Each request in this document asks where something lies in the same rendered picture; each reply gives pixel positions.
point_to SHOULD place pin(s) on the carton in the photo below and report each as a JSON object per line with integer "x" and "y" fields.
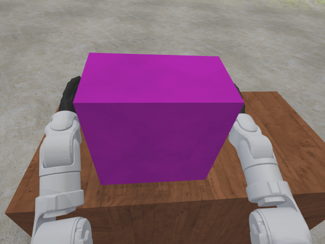
{"x": 155, "y": 118}

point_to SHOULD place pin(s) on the right robot hand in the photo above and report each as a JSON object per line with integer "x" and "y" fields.
{"x": 243, "y": 108}

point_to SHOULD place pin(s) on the left robot hand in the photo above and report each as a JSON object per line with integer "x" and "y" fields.
{"x": 66, "y": 103}

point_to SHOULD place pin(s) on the left robot upper arm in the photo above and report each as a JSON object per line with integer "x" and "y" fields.
{"x": 75, "y": 230}

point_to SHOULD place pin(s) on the robot left forearm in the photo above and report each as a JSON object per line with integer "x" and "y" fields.
{"x": 59, "y": 170}

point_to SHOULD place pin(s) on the robot right forearm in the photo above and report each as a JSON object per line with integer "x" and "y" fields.
{"x": 265, "y": 184}

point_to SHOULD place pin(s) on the pedestal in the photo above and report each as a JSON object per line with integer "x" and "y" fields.
{"x": 211, "y": 211}

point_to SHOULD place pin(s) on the right robot upper arm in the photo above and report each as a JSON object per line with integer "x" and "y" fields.
{"x": 281, "y": 225}

